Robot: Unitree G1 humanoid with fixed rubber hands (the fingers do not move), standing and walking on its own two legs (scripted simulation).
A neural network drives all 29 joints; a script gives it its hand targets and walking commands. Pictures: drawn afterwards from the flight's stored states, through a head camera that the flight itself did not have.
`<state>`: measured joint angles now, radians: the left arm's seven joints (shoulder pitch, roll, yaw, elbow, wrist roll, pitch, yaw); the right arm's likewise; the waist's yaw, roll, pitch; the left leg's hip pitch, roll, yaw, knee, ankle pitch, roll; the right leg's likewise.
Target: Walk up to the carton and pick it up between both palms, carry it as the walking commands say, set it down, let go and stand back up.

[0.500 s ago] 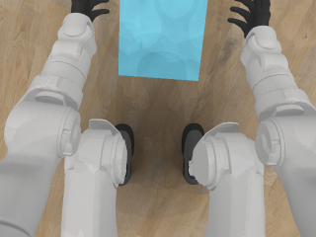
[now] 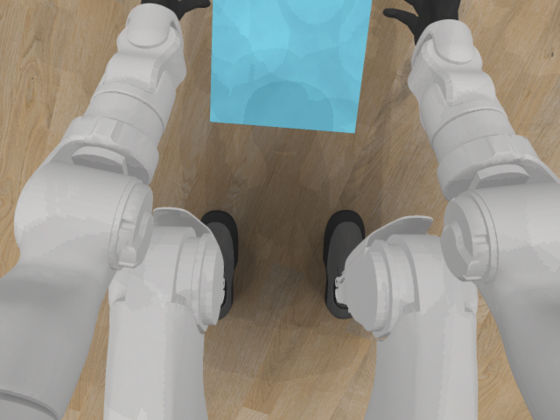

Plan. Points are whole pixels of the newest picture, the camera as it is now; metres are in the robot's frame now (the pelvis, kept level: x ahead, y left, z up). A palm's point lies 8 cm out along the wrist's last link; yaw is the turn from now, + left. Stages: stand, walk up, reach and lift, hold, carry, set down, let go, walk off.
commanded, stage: reach and lift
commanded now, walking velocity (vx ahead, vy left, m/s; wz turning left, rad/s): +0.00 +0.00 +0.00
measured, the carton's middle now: (287, 45) +0.52 +0.01 -0.29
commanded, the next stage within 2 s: none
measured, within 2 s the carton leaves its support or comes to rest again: leaves its support in 0.84 s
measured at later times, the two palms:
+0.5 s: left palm out of the picture +0.54 +0.14 -0.19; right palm (428, 10) +0.54 -0.14 -0.18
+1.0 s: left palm (167, 0) +0.53 +0.13 -0.17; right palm (441, 9) +0.53 -0.14 -0.15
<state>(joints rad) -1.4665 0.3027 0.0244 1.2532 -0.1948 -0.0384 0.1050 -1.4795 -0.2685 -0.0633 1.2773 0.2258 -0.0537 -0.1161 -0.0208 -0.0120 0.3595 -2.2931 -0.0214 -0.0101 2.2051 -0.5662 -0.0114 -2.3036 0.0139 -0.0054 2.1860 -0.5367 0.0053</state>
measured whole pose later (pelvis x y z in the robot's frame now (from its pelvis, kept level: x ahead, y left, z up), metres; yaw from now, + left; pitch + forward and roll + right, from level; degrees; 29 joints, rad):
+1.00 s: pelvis +0.01 +0.00 -0.01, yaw +1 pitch +36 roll +0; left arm -1.37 0.23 0.14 1.13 -0.06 0.14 0.13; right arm -1.37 -0.17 -0.25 1.10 0.06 0.11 -0.13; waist -0.04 -0.01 0.27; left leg -2.28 -0.07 -0.02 2.25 -0.59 -0.04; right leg -2.29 0.06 0.02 2.24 -0.57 0.04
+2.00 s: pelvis +0.00 +0.00 +0.06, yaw +1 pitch +44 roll +0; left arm -1.15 0.05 0.34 0.84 0.13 0.27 0.23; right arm -1.13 0.05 -0.44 0.74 -0.16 0.25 -0.22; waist -0.04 -0.01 -0.06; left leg -2.22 -0.13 -0.05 2.00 -0.55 -0.06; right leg -2.23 0.13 0.07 1.99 -0.53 0.07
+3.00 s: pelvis +0.02 +0.00 +0.16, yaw +1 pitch +38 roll +0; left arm -0.94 -0.05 0.37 0.80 0.20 0.31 0.23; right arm -0.92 0.12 -0.46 0.73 -0.21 0.27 -0.22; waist -0.03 0.00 -0.19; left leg -1.82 -0.15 -0.09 1.68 -0.52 -0.05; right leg -1.82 0.14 0.11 1.67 -0.51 0.07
